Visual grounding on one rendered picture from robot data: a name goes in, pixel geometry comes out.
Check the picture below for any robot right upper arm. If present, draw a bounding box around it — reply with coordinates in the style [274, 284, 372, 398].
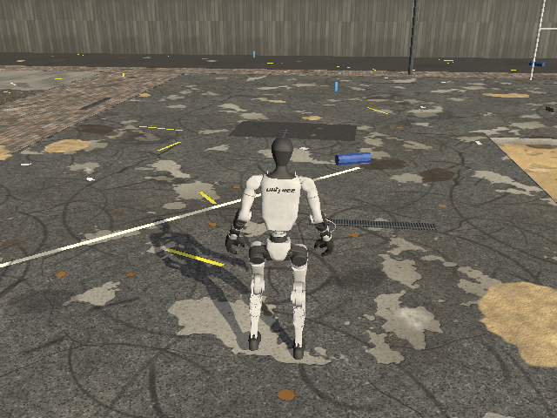
[299, 176, 324, 224]

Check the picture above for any left robot foot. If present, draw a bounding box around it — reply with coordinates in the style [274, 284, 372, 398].
[248, 331, 261, 351]

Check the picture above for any robot foot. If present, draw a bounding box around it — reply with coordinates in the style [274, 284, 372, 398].
[292, 338, 305, 360]
[248, 331, 261, 351]

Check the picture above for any robot left forearm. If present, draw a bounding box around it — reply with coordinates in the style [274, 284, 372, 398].
[228, 208, 246, 239]

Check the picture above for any robot left hand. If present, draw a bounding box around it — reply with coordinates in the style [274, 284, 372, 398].
[225, 234, 245, 254]

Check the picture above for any right robot foot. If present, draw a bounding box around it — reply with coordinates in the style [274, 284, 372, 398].
[292, 338, 305, 360]

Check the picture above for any robot right hand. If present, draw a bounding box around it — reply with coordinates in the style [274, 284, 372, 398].
[314, 238, 334, 257]

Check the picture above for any robot left upper arm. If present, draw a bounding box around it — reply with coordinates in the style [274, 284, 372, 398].
[238, 174, 263, 222]

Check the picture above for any robot right forearm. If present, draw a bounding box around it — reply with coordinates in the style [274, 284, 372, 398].
[315, 211, 332, 241]

